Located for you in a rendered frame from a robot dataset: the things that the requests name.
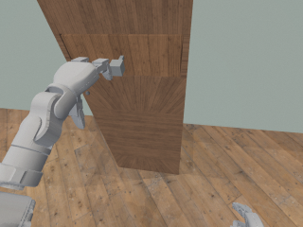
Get drawer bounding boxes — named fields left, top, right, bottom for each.
left=61, top=34, right=184, bottom=78

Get robot left upper arm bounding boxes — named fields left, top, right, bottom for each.
left=0, top=191, right=36, bottom=227

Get robot left forearm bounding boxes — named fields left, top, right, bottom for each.
left=0, top=83, right=77, bottom=191

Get right robot hand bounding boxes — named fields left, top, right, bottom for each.
left=230, top=202, right=265, bottom=227

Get handle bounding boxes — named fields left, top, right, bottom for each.
left=110, top=55, right=125, bottom=77

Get cabinet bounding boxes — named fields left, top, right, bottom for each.
left=37, top=0, right=193, bottom=175

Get left robot hand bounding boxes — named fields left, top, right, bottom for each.
left=53, top=57, right=113, bottom=130

